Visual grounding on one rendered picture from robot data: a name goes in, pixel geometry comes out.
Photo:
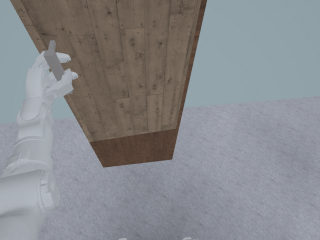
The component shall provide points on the cupboard door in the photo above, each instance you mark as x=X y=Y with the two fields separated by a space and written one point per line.
x=131 y=58

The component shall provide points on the handle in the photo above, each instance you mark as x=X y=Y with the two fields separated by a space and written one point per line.
x=53 y=62

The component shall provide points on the left robot forearm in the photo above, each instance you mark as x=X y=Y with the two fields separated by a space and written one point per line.
x=34 y=143

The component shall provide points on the robot left hand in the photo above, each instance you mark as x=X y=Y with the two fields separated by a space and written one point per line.
x=39 y=84

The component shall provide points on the left robot upper arm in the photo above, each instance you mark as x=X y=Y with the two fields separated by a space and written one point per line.
x=26 y=199

